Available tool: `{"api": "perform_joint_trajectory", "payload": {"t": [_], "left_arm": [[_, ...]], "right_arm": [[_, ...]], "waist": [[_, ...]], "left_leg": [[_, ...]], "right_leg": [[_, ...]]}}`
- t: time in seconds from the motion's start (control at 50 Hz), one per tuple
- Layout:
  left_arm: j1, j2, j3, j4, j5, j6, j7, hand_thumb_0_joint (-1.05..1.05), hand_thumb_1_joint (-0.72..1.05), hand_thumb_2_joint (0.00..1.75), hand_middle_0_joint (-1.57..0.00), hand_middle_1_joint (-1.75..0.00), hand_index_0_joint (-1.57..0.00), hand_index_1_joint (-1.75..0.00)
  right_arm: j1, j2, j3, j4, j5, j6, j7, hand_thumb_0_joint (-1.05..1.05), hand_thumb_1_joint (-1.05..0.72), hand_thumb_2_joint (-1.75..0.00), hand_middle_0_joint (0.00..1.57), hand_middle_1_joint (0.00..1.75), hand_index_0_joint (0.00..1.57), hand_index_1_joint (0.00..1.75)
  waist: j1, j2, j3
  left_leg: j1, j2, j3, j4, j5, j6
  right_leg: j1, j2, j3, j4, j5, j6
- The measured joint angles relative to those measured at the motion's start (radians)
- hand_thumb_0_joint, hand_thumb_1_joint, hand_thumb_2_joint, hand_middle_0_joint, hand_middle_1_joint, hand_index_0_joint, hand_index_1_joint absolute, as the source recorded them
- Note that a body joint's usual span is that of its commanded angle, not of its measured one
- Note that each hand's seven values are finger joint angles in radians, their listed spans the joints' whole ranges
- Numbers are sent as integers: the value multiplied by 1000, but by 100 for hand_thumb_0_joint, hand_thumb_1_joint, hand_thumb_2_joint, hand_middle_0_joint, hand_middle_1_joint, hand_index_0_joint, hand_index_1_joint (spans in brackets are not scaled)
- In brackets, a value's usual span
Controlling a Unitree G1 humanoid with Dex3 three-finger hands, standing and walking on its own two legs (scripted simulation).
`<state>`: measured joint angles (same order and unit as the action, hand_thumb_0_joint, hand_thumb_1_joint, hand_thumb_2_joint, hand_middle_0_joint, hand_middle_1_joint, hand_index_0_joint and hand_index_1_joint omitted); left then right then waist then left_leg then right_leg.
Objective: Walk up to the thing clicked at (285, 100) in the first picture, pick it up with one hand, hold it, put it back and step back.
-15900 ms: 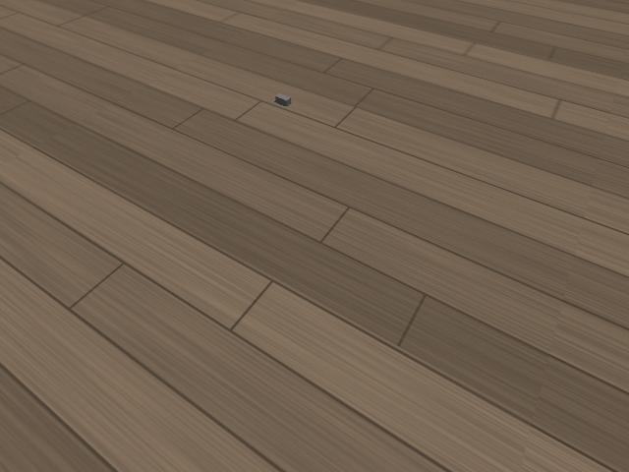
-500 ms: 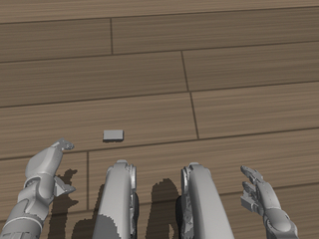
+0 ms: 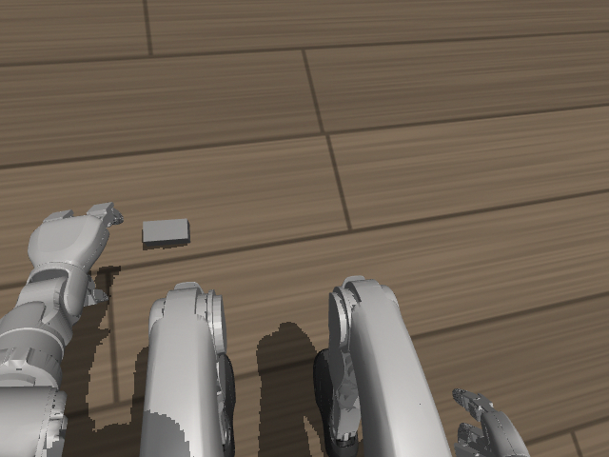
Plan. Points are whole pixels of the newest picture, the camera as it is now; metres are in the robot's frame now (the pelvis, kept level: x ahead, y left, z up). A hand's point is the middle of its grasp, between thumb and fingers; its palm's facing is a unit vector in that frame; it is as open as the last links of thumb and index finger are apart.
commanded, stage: rise first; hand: left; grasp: from above
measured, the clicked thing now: (167, 232) +0.47 +0.23 -0.37
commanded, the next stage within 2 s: none
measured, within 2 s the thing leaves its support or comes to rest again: neither
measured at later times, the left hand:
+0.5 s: hand (112, 255) +0.39 +0.28 -0.22, palm faces -0.46 -0.06 -0.89, open 11.6 cm
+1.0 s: hand (122, 248) +0.41 +0.27 -0.25, palm faces -0.45 -0.07 -0.89, open 11.4 cm
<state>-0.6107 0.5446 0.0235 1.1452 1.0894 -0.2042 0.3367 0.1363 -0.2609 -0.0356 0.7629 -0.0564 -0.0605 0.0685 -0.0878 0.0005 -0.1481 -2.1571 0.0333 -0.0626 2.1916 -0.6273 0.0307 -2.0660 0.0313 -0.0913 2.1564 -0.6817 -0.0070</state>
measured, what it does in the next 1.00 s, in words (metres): lowers itself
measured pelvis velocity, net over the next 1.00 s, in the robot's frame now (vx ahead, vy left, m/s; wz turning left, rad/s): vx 0.01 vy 0.00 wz -0.04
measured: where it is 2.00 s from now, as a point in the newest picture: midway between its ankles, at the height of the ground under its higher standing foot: (278, 427)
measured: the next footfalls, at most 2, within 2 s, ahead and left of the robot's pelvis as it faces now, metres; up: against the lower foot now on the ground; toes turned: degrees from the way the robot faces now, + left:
none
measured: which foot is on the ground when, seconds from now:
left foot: down 0.00-1.00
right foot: down 0.00-1.00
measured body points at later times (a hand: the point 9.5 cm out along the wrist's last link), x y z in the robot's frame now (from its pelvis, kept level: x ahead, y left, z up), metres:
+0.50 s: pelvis +0.01 +0.00 -0.04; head +0.23 +0.05 +0.34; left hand +0.41 +0.28 -0.17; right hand +0.11 -0.27 -0.18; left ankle +0.10 +0.12 -0.36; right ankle +0.10 -0.11 -0.36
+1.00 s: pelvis +0.01 +0.00 -0.06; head +0.24 +0.05 +0.32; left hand +0.43 +0.27 -0.20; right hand +0.10 -0.28 -0.18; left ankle +0.10 +0.12 -0.36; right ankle +0.10 -0.11 -0.36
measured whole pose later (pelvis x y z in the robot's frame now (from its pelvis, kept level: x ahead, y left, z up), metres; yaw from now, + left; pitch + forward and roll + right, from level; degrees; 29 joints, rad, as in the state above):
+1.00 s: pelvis +0.01 +0.00 -0.06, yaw -2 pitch +34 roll -6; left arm -0.75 0.60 0.08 1.34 1.23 -0.23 0.51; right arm 0.09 -0.25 0.00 0.79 -0.14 -0.07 0.12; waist -0.14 -0.03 -0.07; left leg -2.31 0.06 -0.09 2.39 -0.68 0.02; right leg -2.23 0.05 -0.12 2.34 -0.71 -0.02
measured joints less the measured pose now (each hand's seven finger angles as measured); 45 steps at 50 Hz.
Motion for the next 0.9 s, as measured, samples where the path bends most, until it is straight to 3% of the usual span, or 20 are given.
{"api": "perform_joint_trajectory", "payload": {"t": [0.18,0.48,0.9], "left_arm": [[-61,8,2,82,84,-10,68,0,-19,75,-41,-63,-39,-64],[-114,32,25,150,153,-40,129,0,-12,68,-46,-61,-45,-61],[-139,53,51,194,146,-28,162,0,-7,63,-48,-61,-49,-59]], "right_arm": [[-30,0,6,7,-26,-2,17,0,-90,-90,20,30,20,30],[-55,23,18,19,-65,-4,38,0,-90,-90,20,30,20,30],[-45,7,31,27,-86,-6,47,0,-90,-89,20,30,20,30]], "waist": [[-14,-8,15],[-21,-20,48],[-47,-26,72]], "left_leg": [[-55,5,1,56,-10,5],[-120,14,-9,135,-23,-4],[-148,23,-26,187,-49,-7]], "right_leg": [[-55,4,0,54,-9,4],[-129,12,-10,136,-15,-7],[-158,22,-25,177,-29,-10]]}}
